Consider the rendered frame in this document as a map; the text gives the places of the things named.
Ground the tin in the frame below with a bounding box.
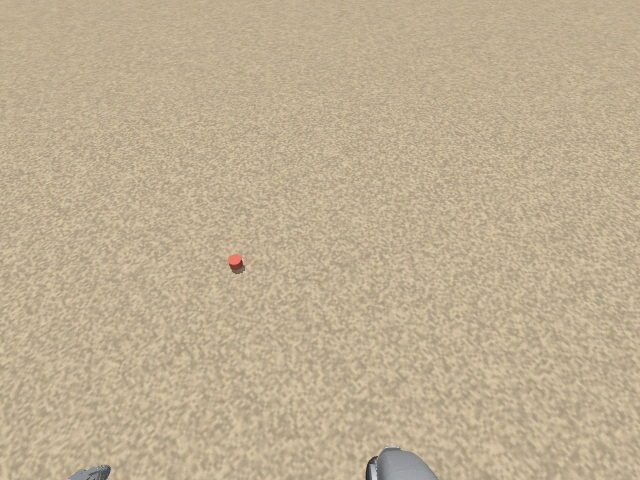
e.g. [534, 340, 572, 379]
[228, 254, 243, 270]

